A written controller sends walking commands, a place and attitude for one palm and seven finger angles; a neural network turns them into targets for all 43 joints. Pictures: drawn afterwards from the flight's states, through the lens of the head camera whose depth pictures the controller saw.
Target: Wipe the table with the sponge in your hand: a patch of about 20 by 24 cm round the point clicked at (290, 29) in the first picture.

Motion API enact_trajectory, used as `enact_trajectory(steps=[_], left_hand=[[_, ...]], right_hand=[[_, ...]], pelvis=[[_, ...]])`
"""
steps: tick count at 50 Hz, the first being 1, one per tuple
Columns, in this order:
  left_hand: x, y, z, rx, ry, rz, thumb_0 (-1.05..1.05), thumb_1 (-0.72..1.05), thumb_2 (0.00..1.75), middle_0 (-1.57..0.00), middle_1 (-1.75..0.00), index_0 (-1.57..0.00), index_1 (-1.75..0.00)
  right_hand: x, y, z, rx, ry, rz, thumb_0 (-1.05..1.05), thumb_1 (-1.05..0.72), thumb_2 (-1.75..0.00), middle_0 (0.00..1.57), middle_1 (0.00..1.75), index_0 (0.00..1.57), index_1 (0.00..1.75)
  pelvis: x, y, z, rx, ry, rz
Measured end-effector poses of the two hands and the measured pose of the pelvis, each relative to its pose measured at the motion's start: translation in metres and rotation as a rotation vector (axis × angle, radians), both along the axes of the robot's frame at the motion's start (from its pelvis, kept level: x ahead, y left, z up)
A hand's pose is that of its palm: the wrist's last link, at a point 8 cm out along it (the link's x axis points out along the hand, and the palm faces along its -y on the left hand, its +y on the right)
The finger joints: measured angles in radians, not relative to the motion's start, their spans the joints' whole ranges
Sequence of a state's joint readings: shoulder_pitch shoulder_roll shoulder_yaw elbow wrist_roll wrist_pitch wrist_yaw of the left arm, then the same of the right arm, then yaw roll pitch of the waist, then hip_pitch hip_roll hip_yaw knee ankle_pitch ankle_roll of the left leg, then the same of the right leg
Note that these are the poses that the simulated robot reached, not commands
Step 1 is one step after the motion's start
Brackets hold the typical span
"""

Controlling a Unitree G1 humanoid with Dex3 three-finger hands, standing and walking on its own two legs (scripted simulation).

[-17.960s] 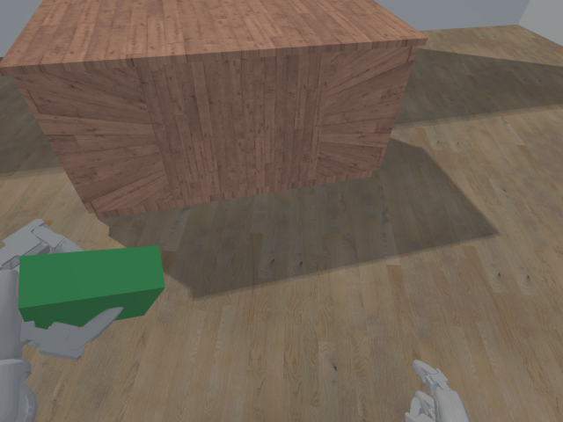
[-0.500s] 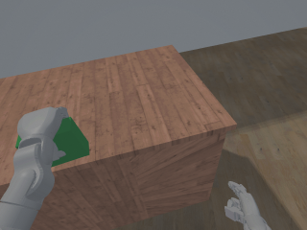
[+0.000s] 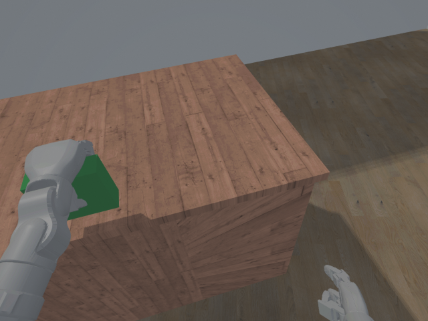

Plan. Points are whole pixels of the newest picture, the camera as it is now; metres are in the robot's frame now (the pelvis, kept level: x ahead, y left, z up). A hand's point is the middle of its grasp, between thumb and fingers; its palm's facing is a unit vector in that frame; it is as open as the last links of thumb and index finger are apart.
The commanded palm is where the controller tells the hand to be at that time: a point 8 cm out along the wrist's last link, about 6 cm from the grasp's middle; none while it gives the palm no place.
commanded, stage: move the sponge above the wiping area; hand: left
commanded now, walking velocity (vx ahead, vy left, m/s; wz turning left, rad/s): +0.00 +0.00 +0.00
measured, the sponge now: (80, 195) +0.29 +0.32 +0.09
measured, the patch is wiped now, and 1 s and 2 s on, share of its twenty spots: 0.00 0.00 0.00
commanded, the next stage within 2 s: none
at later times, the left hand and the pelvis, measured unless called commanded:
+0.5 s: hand (68, 173) +0.32 +0.35 +0.11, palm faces -0.05 +0.01 -1.00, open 8.9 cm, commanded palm +0.30 +0.35 +0.18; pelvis +0.02 +0.00 +0.00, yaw +0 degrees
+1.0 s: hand (67, 169) +0.32 +0.35 +0.12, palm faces -0.01 +0.01 -1.00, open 8.9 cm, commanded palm +0.30 +0.34 +0.19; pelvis +0.01 +0.01 +0.00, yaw +1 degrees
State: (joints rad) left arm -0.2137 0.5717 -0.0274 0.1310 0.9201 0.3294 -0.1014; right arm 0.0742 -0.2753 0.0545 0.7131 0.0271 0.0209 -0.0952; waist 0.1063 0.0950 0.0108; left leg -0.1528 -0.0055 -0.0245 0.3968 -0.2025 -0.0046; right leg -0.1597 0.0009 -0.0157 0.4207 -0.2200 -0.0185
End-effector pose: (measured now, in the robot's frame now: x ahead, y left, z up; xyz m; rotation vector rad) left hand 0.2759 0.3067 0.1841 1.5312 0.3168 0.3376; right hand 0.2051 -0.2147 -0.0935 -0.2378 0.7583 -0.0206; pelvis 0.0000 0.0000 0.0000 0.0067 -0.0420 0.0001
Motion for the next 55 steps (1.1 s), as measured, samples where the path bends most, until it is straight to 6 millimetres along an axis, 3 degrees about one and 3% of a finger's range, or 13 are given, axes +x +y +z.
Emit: enact_trajectory(steps=[25, 37, 47, 55], left_hand=[[0.031, 0.034, -0.016, 0.018, 0.064, 0.026, 0.0, -0.41, 1.07, -0.84, -1.43, -0.85, -1.43], [0.028, 0.043, -0.011, 0.016, 0.043, 0.033, 0.0, -0.41, 1.07, -0.84, -1.43, -0.85, -1.43], [0.028, 0.035, -0.01, 0.015, 0.04, 0.005, 0.0, -0.41, 1.07, -0.84, -1.43, -0.85, -1.43], [0.027, 0.029, 0.002, 0.025, 0.002, -0.005, 0.0, -0.41, 1.07, -0.84, -1.43, -0.85, -1.43]], right_hand=[[-0.004, -0.022, -0.009, -0.049, 0.071, -0.066, 0.01, -0.9, -0.9, 0.2, 0.3, 0.2, 0.29], [-0.005, -0.014, -0.01, -0.034, 0.083, -0.072, 0.01, -0.9, -0.9, 0.2, 0.3, 0.2, 0.29], [0.002, 0.0, -0.007, -0.016, 0.063, -0.042, 0.01, -0.9, -0.9, 0.2, 0.3, 0.2, 0.29], [0.006, 0.006, -0.005, 0.008, 0.045, -0.027, 0.01, -0.9, -0.9, 0.2, 0.3, 0.2, 0.29]], pelvis=[[0.017, 0.002, -0.001, -0.006, 0.05, 0.006], [0.02, 0.009, -0.001, -0.009, 0.055, 0.006], [0.016, 0.012, 0.0, -0.009, 0.049, 0.012], [0.014, 0.011, 0.0, -0.009, 0.043, 0.006]])
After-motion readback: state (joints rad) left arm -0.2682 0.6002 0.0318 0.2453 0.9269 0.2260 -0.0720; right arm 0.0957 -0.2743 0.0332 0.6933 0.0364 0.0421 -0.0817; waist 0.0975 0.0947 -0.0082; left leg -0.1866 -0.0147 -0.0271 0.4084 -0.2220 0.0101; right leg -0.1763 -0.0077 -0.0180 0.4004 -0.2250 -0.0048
